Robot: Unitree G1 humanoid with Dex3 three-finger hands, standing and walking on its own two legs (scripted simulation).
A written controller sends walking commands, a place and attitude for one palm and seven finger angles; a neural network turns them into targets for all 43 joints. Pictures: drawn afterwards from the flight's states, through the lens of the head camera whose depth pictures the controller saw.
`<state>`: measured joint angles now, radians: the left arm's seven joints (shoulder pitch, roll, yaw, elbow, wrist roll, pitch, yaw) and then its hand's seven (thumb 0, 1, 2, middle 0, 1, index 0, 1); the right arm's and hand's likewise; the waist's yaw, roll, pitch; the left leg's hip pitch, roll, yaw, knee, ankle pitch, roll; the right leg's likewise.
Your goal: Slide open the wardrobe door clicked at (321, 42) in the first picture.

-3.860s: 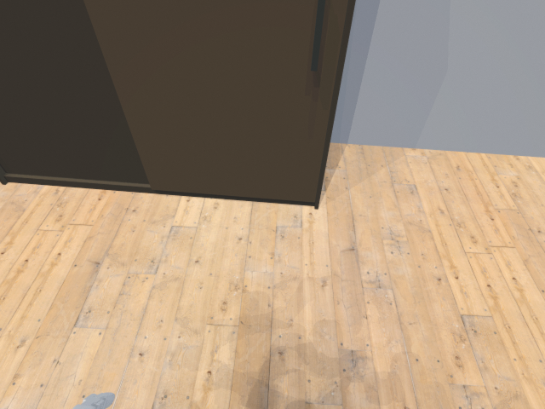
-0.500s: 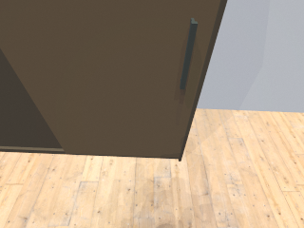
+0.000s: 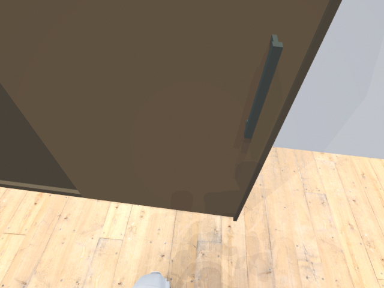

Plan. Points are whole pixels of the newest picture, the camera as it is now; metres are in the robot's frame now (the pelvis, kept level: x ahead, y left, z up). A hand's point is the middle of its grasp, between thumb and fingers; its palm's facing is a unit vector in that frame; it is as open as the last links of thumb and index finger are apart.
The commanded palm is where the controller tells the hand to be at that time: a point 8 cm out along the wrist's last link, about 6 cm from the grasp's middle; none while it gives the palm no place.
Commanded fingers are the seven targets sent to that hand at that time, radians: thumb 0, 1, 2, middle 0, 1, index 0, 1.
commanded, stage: come to a stop and stand still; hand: right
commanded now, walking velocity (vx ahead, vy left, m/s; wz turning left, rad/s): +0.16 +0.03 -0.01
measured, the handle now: (259, 93) +0.55 -0.10 +0.11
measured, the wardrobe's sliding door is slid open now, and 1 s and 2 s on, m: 0.00 0.00 0.00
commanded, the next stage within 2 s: look again from close up in 1.86 s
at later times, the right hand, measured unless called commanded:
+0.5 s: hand out of the picture +0.12 -0.20 -0.19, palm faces +0.08 +0.98 -0.19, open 7.3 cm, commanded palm none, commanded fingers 0.00 -0.90 -0.90 0.20 0.30 0.20 0.30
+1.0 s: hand out of the picture +0.03 -0.15 -0.17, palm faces +0.02 +0.98 -0.19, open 7.4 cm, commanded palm none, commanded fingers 0.00 -0.90 -0.90 0.20 0.30 0.20 0.30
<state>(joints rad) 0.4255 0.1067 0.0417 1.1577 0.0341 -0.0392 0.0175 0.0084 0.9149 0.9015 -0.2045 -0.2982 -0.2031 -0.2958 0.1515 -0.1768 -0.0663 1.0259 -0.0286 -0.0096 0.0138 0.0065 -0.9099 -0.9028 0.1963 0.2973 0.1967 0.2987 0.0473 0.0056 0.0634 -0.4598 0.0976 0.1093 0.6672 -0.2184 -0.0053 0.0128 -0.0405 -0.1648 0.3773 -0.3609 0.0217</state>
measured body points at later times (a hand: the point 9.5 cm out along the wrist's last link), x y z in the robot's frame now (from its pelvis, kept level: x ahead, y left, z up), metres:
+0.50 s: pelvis +0.06 -0.01 -0.01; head +0.08 -0.04 +0.44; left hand +0.16 +0.22 -0.14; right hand +0.12 -0.25 -0.17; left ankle +0.10 +0.11 -0.72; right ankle +0.10 -0.11 -0.74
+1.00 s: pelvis +0.03 +0.01 +0.01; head +0.02 +0.03 +0.45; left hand +0.02 +0.24 -0.16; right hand +0.03 -0.20 -0.15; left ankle +0.00 +0.13 -0.73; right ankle +0.10 -0.11 -0.73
